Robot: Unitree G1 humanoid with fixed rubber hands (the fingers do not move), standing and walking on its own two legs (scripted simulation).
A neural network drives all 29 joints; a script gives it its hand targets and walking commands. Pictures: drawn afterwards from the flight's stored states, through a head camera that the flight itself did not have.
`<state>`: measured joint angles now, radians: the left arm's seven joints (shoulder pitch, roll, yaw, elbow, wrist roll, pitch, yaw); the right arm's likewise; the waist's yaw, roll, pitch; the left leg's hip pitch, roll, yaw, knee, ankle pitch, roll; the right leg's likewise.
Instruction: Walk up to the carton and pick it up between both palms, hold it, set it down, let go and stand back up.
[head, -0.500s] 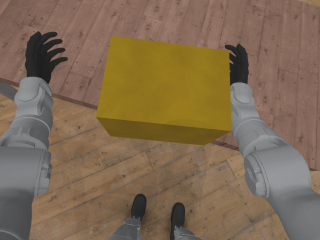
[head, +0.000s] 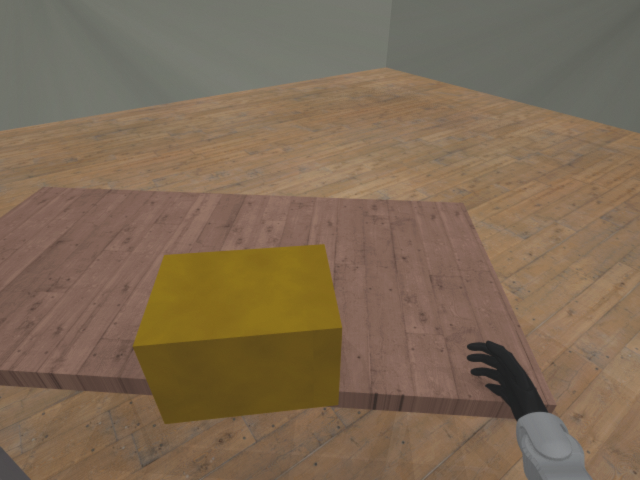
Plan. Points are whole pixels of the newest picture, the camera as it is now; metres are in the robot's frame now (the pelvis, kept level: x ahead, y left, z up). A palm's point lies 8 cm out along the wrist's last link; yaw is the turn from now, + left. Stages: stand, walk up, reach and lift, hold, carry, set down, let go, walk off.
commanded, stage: stand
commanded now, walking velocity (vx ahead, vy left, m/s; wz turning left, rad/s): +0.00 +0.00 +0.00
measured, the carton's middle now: (249, 328) +0.32 +0.13 +0.04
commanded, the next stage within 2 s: none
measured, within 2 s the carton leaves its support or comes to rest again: neither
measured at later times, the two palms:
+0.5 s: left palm out of the picture +0.02 +0.26 -0.11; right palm (523, 397) +0.24 -0.23 +0.03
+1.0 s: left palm out of the picture +0.05 +0.29 -0.11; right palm (517, 398) +0.24 -0.22 +0.03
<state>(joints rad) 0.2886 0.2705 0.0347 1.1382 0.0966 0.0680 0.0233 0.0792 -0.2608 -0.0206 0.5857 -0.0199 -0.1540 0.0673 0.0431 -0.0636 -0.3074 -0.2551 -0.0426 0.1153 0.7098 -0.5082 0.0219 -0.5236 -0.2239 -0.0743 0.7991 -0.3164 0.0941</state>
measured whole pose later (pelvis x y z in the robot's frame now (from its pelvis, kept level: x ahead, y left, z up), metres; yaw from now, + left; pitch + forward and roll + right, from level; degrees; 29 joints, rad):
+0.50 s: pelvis +0.04 +0.00 +0.03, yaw +4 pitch +0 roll -2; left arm 0.38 0.25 0.07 1.09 0.04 -0.03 -0.02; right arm 0.24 -0.27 0.01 0.53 0.02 -0.21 0.02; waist 0.00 0.01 -0.21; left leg 0.01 0.05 0.02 0.38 -0.39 -0.02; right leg -0.18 -0.12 -0.21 0.41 -0.21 0.07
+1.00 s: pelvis +0.04 +0.04 +0.03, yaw +1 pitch -2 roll -1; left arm 0.39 0.23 0.07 0.97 0.03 0.03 0.00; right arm 0.17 -0.30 -0.02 0.57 0.01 -0.14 -0.02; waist 0.00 -0.03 -0.15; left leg 0.07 -0.03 0.10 0.33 -0.38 0.05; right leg -0.17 -0.18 -0.13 0.40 -0.19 0.14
